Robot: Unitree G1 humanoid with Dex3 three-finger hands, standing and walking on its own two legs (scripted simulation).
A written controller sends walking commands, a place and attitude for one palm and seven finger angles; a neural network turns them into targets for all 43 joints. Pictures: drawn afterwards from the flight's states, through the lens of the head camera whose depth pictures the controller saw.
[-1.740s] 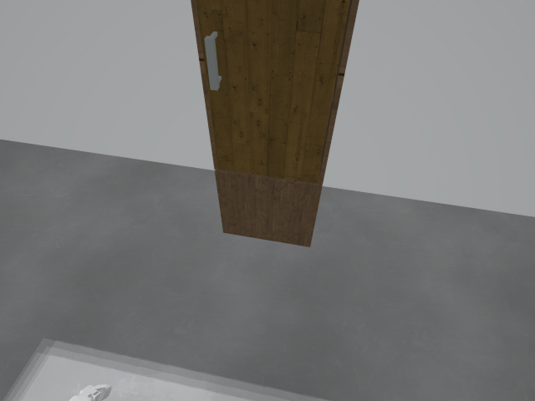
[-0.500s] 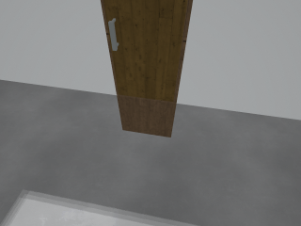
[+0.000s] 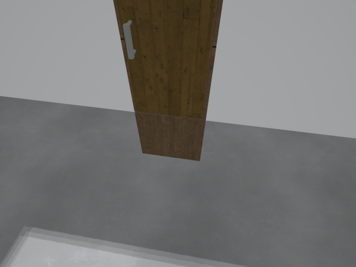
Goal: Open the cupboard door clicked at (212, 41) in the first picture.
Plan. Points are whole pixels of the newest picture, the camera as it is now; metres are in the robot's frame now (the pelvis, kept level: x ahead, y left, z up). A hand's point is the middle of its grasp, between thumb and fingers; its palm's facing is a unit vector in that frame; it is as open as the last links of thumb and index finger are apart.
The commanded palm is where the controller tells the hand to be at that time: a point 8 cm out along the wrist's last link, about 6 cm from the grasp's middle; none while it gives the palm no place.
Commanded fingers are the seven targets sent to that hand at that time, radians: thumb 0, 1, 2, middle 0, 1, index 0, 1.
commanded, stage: take the last steps up to it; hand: left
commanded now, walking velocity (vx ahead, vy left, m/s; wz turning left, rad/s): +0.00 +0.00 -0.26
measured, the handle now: (130, 39) +0.92 +0.26 +0.08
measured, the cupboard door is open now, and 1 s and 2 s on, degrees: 0 0 0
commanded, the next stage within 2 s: come to a stop and stand still in 1.06 s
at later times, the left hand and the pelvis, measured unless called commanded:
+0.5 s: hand out of the picture +0.03 +0.24 -0.19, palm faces -0.02 -0.99 -0.16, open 7.3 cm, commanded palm none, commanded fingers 0.00 0.90 0.90 -0.20 -0.30 -0.20 -0.30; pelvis +0.05 +0.06 -0.01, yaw -4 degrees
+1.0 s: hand (119, 199) +0.35 +0.22 -0.19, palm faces -0.04 -0.99 -0.13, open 7.3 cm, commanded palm none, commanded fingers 0.00 0.90 0.90 -0.20 -0.30 -0.20 -0.30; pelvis +0.24 +0.07 -0.03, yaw -3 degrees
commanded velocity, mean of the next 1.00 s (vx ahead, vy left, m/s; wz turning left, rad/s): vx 0.26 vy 0.08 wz -0.02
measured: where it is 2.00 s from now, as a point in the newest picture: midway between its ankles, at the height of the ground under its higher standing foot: outside the picture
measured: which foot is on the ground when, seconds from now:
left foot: down 0.00-0.96, up 0.98-1.00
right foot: down 0.00-0.44, up 0.46-0.92, down 0.94-1.00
